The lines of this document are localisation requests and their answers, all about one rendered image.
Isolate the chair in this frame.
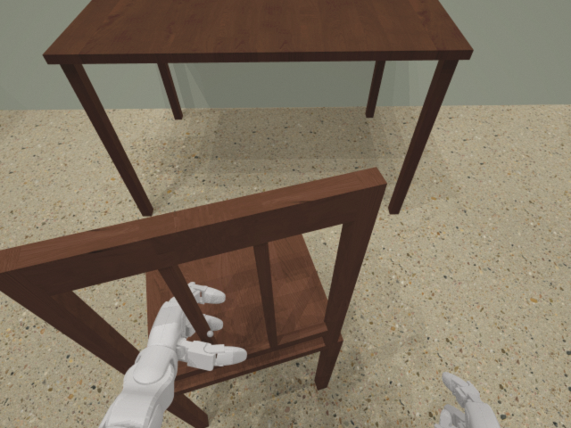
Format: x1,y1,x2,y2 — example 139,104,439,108
0,167,387,428

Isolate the table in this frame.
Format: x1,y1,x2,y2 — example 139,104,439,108
42,0,474,217

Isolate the robot left hand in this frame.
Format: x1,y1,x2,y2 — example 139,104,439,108
146,282,247,371

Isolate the robot left forearm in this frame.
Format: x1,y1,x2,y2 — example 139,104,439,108
98,345,178,428

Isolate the robot right hand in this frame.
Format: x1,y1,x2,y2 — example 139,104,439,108
434,372,501,428

